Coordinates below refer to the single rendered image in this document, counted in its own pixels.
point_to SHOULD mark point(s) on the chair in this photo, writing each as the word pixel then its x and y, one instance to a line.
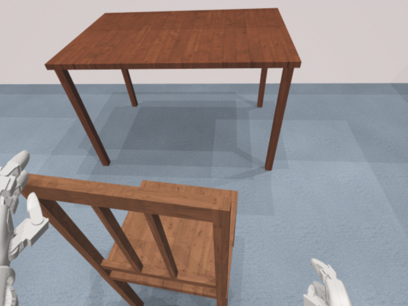
pixel 174 237

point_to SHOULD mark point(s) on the robot left forearm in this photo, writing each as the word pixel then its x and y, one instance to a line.
pixel 8 296

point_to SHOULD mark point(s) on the table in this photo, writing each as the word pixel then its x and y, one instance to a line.
pixel 195 39

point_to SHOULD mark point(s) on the left robot hand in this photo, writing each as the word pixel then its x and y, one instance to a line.
pixel 12 181

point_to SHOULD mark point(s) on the right robot hand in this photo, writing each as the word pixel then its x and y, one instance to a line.
pixel 332 293

